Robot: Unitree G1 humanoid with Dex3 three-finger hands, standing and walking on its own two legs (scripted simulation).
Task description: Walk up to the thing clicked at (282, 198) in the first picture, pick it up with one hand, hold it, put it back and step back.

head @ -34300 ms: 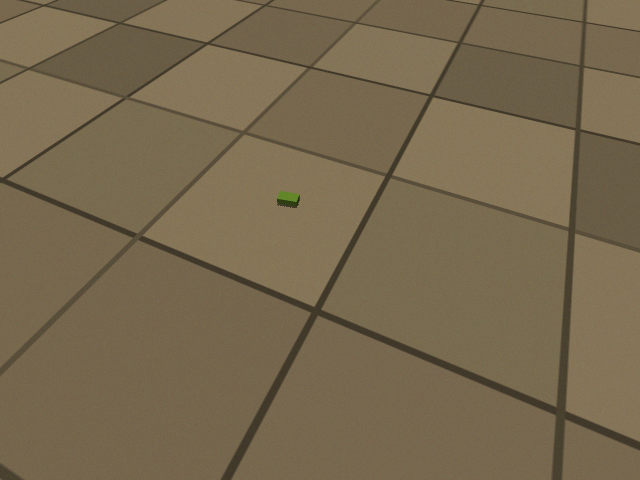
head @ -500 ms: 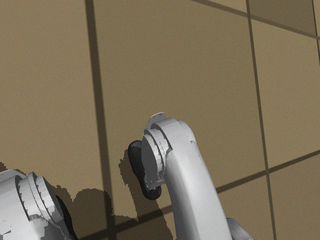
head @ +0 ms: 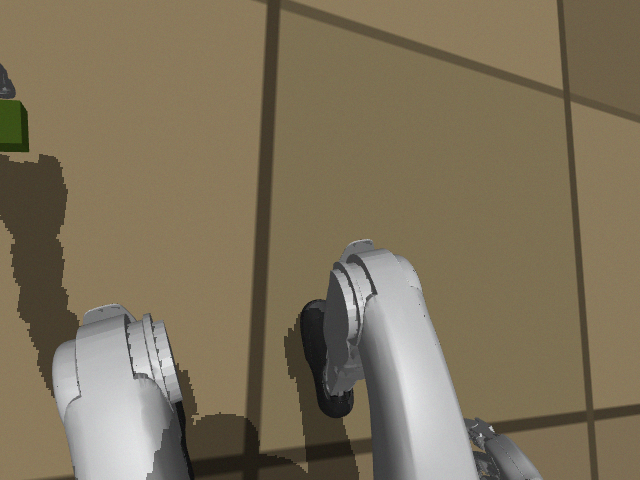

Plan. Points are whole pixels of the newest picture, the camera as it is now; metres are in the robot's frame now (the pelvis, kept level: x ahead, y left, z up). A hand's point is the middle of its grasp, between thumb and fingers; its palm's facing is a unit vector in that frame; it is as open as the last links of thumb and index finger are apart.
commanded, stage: settle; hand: left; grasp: from above
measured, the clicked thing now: out of the picture +0.53 +0.30 -0.22
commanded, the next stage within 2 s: lift in 0.06 s
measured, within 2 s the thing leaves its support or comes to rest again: neither
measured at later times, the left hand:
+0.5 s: hand out of the picture +0.49 +0.30 -0.10, palm faces -0.49 -0.06 -0.87, open 7.7 cm
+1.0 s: hand out of the picture +0.40 +0.29 +0.08, palm faces -0.43 -0.08 -0.90, open 7.4 cm
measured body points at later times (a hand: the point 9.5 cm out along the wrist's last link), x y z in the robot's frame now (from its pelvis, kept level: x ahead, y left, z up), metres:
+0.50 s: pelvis +0.00 +0.00 +0.03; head +0.24 +0.08 +0.40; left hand +0.51 +0.31 -0.05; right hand +0.04 -0.28 -0.06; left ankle +0.07 +0.11 -0.29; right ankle +0.14 -0.16 -0.29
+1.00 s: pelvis +0.00 +0.00 +0.16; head +0.17 +0.05 +0.57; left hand +0.42 +0.30 +0.13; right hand +0.15 -0.26 +0.04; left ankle +0.07 +0.11 -0.29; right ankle +0.14 -0.16 -0.29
